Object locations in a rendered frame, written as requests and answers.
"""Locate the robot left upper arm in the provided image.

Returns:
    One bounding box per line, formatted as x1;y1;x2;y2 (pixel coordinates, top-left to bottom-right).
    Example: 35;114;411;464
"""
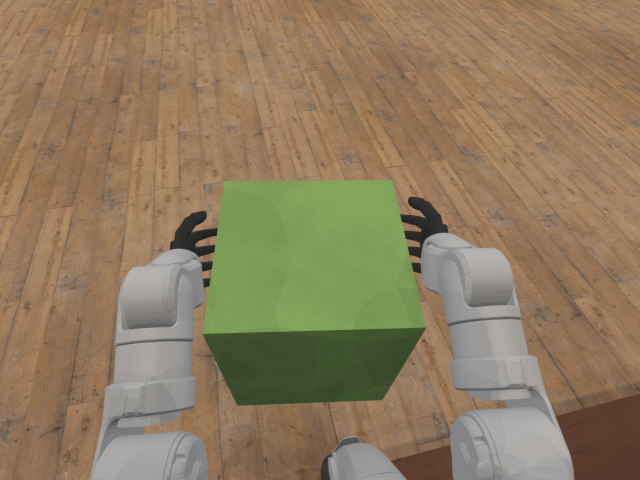
92;431;208;480

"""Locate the right robot thigh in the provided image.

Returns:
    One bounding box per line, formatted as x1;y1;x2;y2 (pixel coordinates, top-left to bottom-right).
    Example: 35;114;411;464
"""
328;443;407;480

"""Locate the carton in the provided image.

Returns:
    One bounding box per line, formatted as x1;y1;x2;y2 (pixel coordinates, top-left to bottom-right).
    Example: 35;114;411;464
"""
203;180;426;406

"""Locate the robot right shin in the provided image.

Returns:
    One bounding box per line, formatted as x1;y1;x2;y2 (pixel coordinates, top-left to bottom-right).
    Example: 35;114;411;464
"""
333;436;360;452

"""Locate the right robot hand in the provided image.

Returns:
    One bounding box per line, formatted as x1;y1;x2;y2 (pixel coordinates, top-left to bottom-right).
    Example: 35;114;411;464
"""
400;197;448;273

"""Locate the left robot hand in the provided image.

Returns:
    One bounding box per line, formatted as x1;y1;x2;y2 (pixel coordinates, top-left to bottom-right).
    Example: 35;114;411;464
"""
170;211;218;288

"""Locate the left robot forearm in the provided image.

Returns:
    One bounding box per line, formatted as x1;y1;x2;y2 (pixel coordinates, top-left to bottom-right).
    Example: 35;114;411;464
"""
89;249;205;480

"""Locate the right robot forearm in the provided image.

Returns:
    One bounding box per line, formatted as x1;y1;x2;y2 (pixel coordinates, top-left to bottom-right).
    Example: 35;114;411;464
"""
421;233;574;479

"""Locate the robot right upper arm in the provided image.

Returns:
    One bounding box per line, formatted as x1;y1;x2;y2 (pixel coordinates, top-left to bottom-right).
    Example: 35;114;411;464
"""
450;407;574;480

